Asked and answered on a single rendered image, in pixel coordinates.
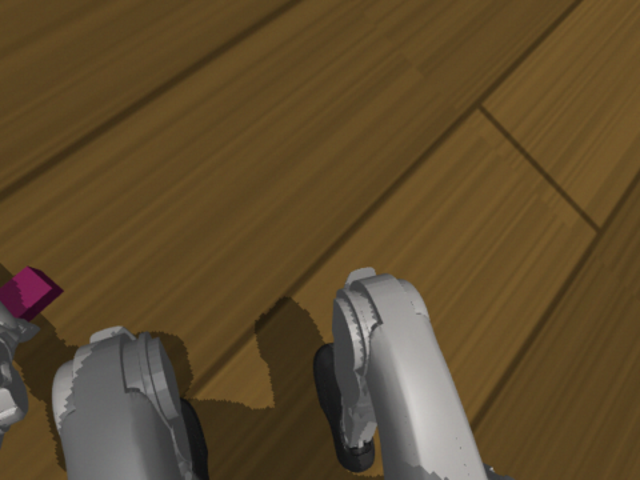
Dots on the left robot arm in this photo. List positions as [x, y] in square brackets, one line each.
[13, 395]

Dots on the right robot hand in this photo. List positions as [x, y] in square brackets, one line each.
[491, 475]

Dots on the left robot foot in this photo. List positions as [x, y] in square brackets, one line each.
[198, 447]

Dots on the left robot hand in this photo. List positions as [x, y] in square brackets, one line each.
[29, 330]

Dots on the right robot foot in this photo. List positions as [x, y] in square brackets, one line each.
[353, 459]

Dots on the small box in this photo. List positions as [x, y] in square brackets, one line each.
[28, 293]

